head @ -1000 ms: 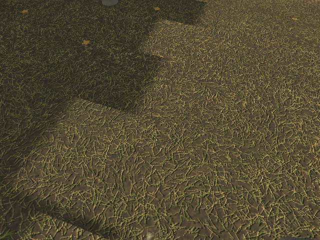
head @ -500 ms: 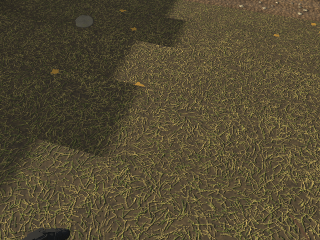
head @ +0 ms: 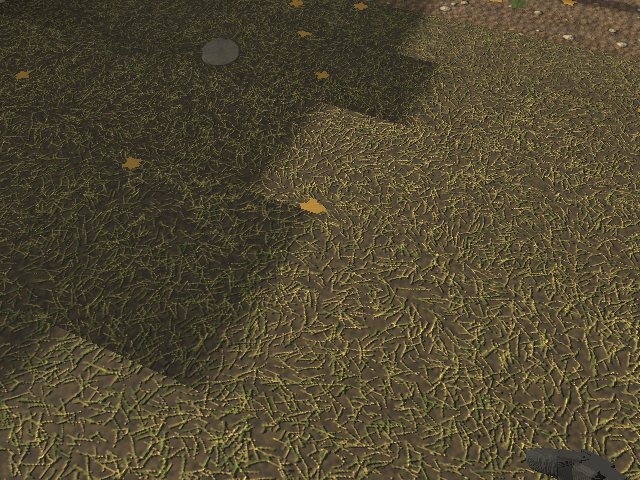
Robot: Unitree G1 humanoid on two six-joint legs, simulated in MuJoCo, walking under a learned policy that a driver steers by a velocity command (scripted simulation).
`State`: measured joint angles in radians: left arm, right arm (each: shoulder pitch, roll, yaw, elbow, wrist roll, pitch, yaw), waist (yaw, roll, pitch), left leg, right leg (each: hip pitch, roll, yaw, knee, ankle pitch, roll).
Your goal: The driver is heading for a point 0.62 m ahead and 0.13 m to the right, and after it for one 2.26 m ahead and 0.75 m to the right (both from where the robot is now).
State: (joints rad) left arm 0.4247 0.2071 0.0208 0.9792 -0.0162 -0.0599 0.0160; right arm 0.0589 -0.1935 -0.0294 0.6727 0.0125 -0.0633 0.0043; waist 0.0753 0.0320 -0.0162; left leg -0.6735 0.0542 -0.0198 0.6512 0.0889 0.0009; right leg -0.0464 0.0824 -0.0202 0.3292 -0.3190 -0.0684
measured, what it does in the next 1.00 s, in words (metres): goes down: left foot, then right foot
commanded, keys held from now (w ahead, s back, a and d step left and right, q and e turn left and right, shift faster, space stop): w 0.72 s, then w+e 0.04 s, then e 0.24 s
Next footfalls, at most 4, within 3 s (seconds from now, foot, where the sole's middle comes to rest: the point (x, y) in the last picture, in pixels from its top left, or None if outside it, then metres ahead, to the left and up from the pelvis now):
0.12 left None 0.24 0.11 -0.77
0.54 right None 0.40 -0.14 -0.77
1.12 left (308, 397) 0.77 0.13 -0.94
1.66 right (402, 443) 0.66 -0.10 -0.94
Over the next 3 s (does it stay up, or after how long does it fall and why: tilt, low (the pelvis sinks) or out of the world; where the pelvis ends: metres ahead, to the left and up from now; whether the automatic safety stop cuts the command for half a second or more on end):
stays up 0.76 0.01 -0.17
